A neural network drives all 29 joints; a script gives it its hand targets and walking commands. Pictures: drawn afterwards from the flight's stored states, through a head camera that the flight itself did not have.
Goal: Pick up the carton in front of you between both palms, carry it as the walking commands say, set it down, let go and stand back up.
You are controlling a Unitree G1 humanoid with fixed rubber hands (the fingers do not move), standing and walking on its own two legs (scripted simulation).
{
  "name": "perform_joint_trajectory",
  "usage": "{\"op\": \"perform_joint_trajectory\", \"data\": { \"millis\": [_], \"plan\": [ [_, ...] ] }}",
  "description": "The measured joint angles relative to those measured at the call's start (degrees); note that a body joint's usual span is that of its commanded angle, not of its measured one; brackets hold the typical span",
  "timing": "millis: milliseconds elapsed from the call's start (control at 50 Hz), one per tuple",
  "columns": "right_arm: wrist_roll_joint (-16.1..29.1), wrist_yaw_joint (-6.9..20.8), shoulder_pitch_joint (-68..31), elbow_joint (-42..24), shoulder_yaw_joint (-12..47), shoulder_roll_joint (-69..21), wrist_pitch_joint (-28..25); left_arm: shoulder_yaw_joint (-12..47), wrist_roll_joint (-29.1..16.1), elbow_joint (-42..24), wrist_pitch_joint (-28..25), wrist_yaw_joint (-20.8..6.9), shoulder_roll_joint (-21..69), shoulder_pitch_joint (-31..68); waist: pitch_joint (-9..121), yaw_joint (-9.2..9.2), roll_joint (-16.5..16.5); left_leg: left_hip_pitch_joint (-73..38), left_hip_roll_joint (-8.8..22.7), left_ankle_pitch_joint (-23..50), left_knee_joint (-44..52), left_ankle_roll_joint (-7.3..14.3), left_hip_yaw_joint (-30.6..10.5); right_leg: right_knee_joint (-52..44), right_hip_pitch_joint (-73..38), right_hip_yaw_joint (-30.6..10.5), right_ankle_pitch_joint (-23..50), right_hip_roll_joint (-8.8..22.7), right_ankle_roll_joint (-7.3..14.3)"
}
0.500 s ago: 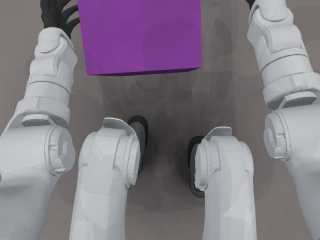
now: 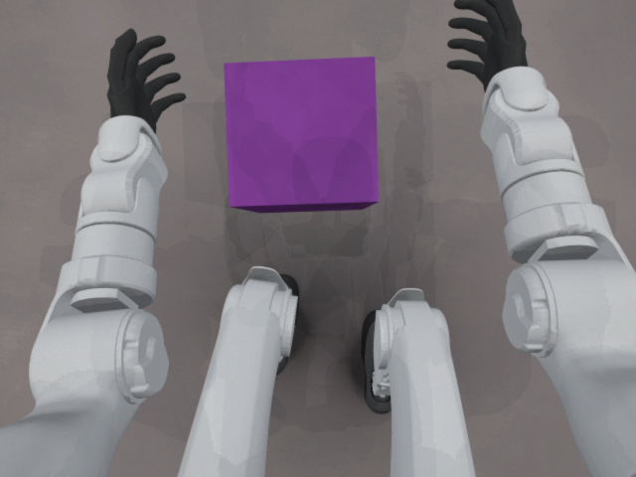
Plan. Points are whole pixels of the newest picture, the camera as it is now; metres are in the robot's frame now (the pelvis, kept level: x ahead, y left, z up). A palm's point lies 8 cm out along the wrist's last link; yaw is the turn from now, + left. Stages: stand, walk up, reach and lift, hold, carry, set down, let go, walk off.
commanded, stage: set down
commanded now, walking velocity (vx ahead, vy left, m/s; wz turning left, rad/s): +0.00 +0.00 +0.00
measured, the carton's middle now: (306, 150) +0.50 +0.08 -0.36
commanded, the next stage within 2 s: let go in 0.44 s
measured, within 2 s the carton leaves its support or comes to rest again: neither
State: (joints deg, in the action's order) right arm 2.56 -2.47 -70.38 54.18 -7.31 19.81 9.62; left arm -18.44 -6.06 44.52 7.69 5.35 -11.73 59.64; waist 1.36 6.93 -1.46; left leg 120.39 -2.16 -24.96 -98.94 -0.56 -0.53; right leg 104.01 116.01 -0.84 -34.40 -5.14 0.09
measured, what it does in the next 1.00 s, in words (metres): rises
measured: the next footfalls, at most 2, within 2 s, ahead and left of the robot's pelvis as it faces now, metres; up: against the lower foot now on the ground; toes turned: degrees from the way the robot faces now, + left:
none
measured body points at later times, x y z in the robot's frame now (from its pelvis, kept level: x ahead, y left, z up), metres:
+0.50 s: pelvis +0.03 +0.00 +0.14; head +0.32 +0.01 +0.48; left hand +0.48 +0.26 +0.03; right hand +0.56 -0.14 +0.03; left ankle +0.12 +0.11 -0.45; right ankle +0.07 -0.11 -0.45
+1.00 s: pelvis +0.09 +0.02 +0.25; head +0.27 +0.02 +0.67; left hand +0.36 +0.27 +0.15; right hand +0.42 -0.17 +0.14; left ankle +0.12 +0.11 -0.45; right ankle +0.07 -0.11 -0.45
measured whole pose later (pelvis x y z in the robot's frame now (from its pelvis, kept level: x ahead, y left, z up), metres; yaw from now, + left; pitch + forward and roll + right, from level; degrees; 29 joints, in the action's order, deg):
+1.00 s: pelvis +0.09 +0.02 +0.25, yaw +0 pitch +25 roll -1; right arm -3.3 -1.6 -15.0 34.8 -8.7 9.3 1.8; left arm -6.6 -0.2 29.9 1.5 -4.9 -11.3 8.0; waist 3.4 4.4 0.9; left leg 51.6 -2.7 -14.7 -41.5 1.9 -1.5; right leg 42.0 46.6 -3.9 -20.4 -2.5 -0.8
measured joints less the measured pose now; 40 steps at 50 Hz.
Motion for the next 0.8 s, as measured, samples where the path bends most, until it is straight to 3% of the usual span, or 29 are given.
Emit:
{"op": "perform_joint_trajectory", "data": {
  "millis": [220, 540, 700, 800],
  "plan": [
    [-1.5, 1.3, 3.8, -2.5, -1.5, -0.9, 1.3, -0.6, 0.3, -2.8, 1.3, -1.7, 0.2, -4.1, 3.2, -0.12, -0.4, -9.6, -0.1, 2.6, 12.9, -0.1, -0.4, -13.1, -9.2, -0.6, 3.3, 0.3, 0.2],
    [-5.1, 2.8, 9.1, -1.0, -4.9, -3.5, -1.2, -2.0, 5.1, -2.7, -0.9, -4.2, 2.2, -10.0, 5.4, -0.6, -0.4, -26.3, 0.2, 8.2, 33.3, 0.4, -1.1, -34.5, -25.7, -1.4, 10.0, 0.7, -0.1],
    [-8.5, -1.0, 25.6, -10.5, -5.8, -9.5, -2.3, 1.7, 9.7, -7.4, -2.4, -8.3, 2.4, -23.4, 4.8, -1.81, 0.4, -38.8, 0.6, 9.8, 43.1, 1.2, -1.2, -45.9, -38.6, -2.0, 12.7, 0.8, -0.5],
    [-7.7, -1.8, 38.4, -16.7, -4.3, -11.4, -3.6, 5.5, 9.2, -10.5, -3.3, -10.1, 1.2, -33.9, 3.1, -2.15, 1.3, -49.6, 0.4, 10.3, 49.0, 1.8, -1.0, -52.7, -49.8, -2.6, 13.8, 1.2, -0.8]
  ]
}}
